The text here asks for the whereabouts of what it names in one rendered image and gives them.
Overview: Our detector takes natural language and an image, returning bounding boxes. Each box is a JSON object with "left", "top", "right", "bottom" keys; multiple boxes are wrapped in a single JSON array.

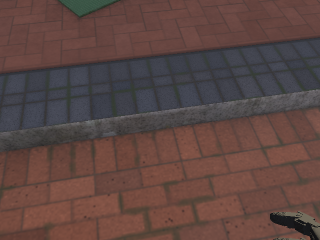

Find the robot right hand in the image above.
[{"left": 270, "top": 211, "right": 320, "bottom": 240}]

